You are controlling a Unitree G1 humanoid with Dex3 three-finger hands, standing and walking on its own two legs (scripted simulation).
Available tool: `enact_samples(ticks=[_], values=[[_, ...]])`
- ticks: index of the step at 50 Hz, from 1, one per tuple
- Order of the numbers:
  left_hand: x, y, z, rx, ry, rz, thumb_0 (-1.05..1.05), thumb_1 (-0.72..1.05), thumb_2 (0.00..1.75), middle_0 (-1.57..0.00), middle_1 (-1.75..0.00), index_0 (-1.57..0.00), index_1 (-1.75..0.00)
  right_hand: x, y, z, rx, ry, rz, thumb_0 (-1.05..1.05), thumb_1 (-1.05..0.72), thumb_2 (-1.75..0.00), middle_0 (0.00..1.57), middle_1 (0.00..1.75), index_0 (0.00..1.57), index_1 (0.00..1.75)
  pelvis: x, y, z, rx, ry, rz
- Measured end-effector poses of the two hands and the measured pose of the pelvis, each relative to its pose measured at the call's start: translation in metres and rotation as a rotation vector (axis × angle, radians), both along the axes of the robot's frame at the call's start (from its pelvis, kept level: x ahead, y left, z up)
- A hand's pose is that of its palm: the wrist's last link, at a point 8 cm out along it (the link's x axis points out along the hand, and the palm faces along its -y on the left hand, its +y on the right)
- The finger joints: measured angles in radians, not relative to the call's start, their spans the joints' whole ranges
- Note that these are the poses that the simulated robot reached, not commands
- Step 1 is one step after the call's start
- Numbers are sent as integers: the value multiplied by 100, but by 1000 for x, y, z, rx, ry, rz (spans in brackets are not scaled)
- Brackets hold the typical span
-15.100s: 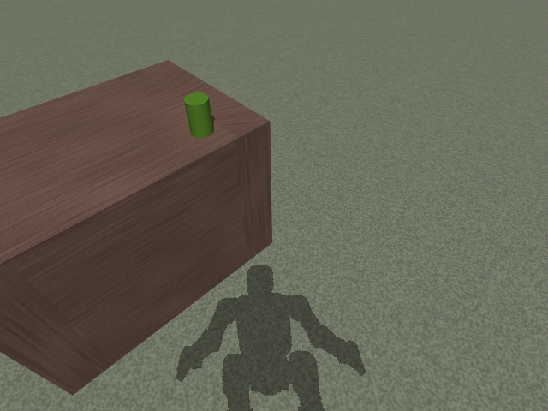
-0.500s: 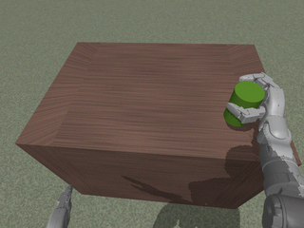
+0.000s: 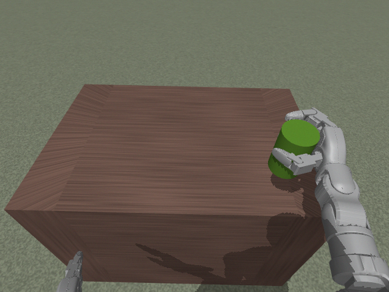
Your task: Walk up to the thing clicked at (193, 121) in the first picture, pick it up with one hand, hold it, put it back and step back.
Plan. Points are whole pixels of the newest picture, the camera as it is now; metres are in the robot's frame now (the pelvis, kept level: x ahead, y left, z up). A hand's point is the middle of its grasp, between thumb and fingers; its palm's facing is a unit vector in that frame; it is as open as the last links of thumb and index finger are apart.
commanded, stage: lift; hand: right
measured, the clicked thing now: (291, 150) +0.39 -0.18 +0.12
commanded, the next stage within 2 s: hold in 0.62 s
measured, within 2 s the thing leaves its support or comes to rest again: neither
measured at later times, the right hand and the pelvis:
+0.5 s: hand (301, 143) +0.35 -0.17 +0.18, palm faces +0.15 +0.99 -0.01, open 10.0 cm; pelvis +0.00 +0.01 +0.01, yaw -1 degrees
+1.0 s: hand (310, 139) +0.34 -0.17 +0.20, palm faces +0.15 +0.99 -0.01, open 10.0 cm; pelvis +0.00 +0.01 +0.02, yaw -1 degrees
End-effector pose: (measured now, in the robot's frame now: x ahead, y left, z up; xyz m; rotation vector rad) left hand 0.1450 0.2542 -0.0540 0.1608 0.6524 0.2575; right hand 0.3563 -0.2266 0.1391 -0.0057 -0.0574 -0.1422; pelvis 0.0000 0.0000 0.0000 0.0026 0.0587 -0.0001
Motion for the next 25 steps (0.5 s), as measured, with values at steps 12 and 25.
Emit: enact_samples(ticks=[12,25], values=[[1,6,4,-2,-23,3,-1,-53,5,-4,-5,-5,-4,-21,7,22,-4,-15,-6,0,40,-110,72,107,74,108,-2,5,6,-5,-46,-4],[6,7,1,-19,-21,-7,-1,-53,5,-4,-4,-4,-4,-35,11,35,-7,0,-6,0,41,-110,72,107,74,108,-1,9,11,-7,-73,-9]])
